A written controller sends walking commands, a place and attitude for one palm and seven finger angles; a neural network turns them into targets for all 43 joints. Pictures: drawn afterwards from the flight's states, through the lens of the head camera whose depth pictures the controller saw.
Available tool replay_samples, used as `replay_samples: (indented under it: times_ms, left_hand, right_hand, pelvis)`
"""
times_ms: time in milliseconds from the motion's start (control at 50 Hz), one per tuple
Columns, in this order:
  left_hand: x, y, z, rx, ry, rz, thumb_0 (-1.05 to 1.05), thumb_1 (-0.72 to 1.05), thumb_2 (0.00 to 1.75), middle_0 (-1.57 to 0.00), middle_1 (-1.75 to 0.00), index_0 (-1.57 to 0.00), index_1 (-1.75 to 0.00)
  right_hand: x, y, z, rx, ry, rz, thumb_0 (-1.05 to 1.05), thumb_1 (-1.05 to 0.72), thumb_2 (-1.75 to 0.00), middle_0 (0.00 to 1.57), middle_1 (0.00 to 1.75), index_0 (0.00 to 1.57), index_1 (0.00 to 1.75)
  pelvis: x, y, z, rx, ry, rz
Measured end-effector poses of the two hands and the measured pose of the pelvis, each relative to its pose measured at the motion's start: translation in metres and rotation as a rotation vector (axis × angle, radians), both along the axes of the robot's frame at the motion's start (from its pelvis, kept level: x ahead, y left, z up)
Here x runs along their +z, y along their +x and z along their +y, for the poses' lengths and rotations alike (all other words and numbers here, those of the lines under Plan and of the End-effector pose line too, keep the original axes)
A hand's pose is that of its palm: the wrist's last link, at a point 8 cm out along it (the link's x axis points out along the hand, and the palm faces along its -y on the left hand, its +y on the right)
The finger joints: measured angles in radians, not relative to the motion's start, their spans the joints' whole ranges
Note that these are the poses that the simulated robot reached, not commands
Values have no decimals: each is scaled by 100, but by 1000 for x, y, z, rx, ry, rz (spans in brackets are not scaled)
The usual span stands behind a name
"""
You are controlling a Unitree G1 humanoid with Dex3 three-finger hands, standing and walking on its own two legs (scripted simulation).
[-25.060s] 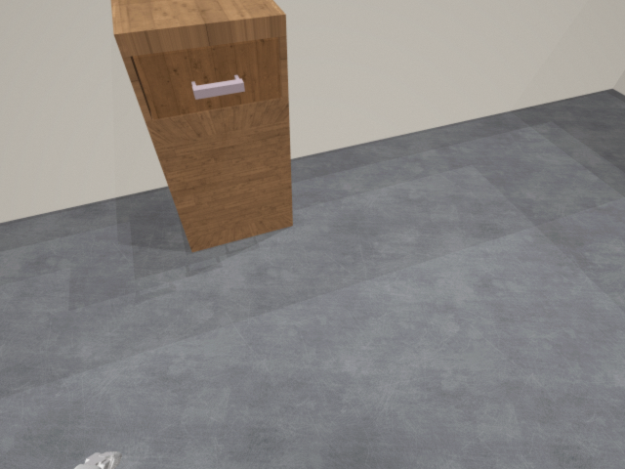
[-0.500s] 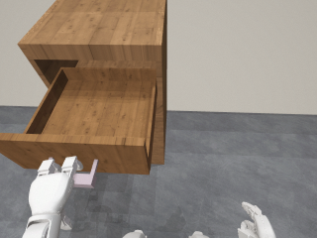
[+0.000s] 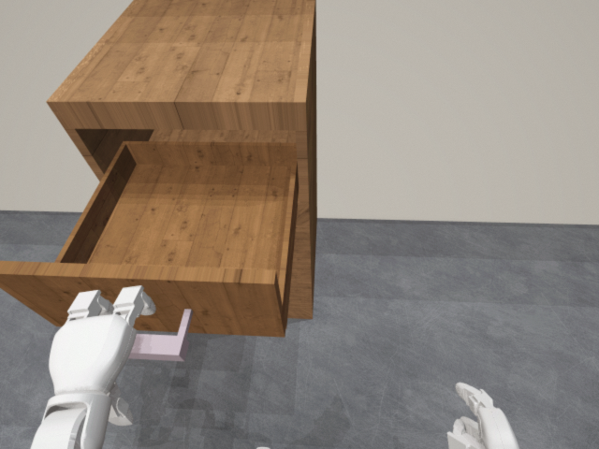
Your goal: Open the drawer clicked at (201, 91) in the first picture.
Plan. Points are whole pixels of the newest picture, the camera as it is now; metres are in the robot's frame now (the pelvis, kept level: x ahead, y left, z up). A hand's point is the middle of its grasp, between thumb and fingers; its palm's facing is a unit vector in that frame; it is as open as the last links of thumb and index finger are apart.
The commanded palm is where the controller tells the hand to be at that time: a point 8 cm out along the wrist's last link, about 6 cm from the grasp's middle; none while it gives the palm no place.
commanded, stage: lift the hand off the handle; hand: left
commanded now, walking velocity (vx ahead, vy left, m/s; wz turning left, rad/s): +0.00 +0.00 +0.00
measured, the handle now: (140, 330) +0.27 +0.26 -0.02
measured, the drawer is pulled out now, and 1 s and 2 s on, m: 0.30 0.30 0.30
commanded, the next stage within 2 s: draw the hand back to the body in 0.96 s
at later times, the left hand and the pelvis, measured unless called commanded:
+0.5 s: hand (96, 334) +0.23 +0.26 +0.08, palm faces +0.05 -0.08 -1.00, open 13.8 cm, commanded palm +0.20 +0.25 +0.14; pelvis +0.02 +0.00 +0.02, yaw +0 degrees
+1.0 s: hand (75, 312) +0.23 +0.25 +0.13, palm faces +0.05 -0.10 -0.99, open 13.9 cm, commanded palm +0.21 +0.25 +0.19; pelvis +0.02 +0.00 +0.04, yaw +1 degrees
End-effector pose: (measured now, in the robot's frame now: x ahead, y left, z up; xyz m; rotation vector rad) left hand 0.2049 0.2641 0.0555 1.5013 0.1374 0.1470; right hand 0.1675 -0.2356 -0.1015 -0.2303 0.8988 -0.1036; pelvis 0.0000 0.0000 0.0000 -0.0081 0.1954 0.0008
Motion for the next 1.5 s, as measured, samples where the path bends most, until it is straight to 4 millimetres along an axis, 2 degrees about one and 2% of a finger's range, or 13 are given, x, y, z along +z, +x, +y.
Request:
replay_samples:
  times_ms: [200, 400, 580, 900, 1120, 1380, 1500]
  left_hand:
    - [34, -5, -3, 0, -15, -33, 0, -49, 30, -32, -120, -35, -121]
    - [59, -4, -5, -2, -21, -25, 0, -49, 30, -32, -120, -34, -121]
    - [89, 1, -8, -17, -18, -49, 0, -49, 30, -32, -120, -33, -121]
    - [129, -2, -6, -43, -15, -53, 0, -49, 30, -32, -120, -32, -120]
    - [125, 3, -8, -76, -37, -11, 0, -49, 30, -32, -120, -32, -120]
    - [134, -16, 4, -49, -28, -31, 0, -49, 30, -32, -120, -32, -120]
    - [136, -21, 3, -67, -27, -32, 0, -49, 30, -32, -120, -32, -120]
  right_hand:
    - [20, 26, 11, 39, 25, -67, 1, -90, -90, 20, 30, 20, 30]
    - [33, 47, 29, 94, 60, -105, 1, -90, -90, 20, 30, 20, 30]
    - [38, 53, 35, 119, 84, -96, 1, -90, -90, 20, 30, 20, 30]
    - [49, 56, 29, 127, 75, -102, 1, -91, -90, 20, 30, 20, 30]
    - [54, 55, 34, 134, 90, -110, 1, -91, -90, 20, 30, 20, 30]
    - [54, 53, 36, 132, 85, -102, 1, -91, -90, 20, 30, 20, 30]
    - [57, 56, 40, 138, 84, -117, 1, -91, -90, 20, 30, 20, 30]
  pelvis:
    - [12, 7, 4, -1, 3, -46]
    - [21, 13, 4, 4, 5, -86]
    - [28, 18, 3, 6, 6, -113]
    - [39, 19, 3, 13, 4, -158]
    - [42, 17, 4, 8, 4, -164]
    - [42, 18, 9, 8, -2, -163]
    - [42, 19, 11, 9, -4, -164]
